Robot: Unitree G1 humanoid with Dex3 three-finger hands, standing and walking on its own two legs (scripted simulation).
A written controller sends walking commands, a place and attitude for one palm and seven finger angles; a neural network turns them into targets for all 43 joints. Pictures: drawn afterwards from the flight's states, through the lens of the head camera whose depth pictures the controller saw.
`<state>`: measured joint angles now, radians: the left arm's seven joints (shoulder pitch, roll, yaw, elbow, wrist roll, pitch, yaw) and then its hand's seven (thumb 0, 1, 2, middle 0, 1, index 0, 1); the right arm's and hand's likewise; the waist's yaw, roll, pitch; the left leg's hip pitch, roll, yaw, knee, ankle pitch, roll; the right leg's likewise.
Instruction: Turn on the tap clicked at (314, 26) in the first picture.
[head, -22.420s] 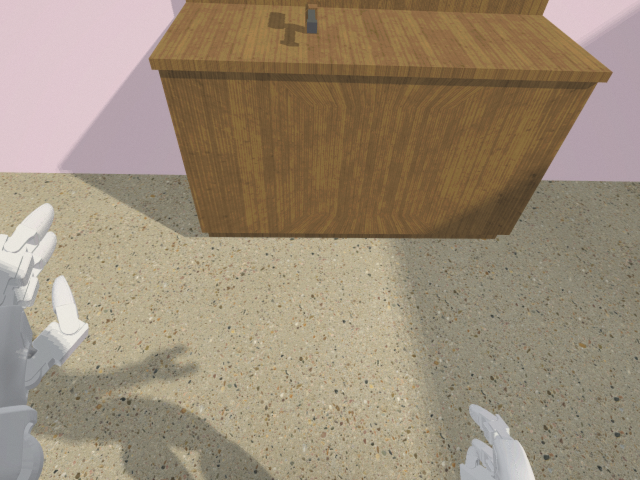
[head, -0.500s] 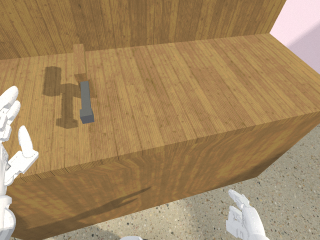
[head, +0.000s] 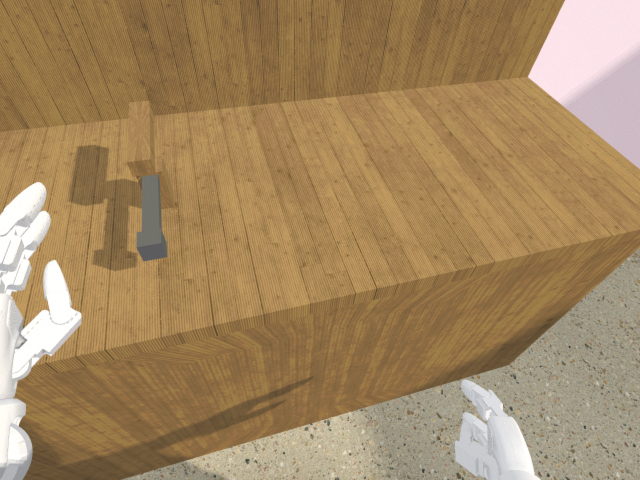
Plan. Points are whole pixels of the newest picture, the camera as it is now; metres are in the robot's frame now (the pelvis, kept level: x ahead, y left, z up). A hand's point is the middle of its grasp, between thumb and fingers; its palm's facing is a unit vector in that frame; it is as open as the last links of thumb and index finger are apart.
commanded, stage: come to a stop and stand still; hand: left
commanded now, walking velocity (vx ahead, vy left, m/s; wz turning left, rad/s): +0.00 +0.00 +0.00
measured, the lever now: (152, 244) +0.35 +0.24 +0.09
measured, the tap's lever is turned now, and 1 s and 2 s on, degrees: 0 0 0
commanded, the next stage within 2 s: look again from close up in 0.12 s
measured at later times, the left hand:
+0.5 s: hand (82, 311) +0.22 +0.24 +0.16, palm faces +0.36 -0.86 -0.36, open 7.4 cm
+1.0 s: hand (131, 299) +0.24 +0.20 +0.16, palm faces +0.34 -0.87 -0.36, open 7.4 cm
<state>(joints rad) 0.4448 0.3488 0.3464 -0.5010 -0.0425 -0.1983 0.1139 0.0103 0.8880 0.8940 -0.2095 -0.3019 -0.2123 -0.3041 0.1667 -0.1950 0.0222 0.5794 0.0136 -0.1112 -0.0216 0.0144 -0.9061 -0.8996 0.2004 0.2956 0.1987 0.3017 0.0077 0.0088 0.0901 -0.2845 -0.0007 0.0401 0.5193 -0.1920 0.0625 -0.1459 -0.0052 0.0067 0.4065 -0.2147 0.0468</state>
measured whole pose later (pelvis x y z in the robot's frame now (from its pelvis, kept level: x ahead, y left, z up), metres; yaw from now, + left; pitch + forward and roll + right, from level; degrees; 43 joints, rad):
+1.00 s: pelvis +0.02 -0.04 +0.00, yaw +0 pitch -1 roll -2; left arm 0.46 0.36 0.34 -0.53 -0.08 -0.14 0.11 0.01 0.89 0.89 -0.21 -0.30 -0.21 -0.30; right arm 0.16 -0.17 0.03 0.55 0.02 -0.08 -0.02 0.01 -0.91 -0.90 0.20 0.30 0.20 0.30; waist 0.01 0.00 0.09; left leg -0.27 0.04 0.02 0.47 -0.19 0.01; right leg -0.14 0.04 -0.01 0.37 -0.22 0.00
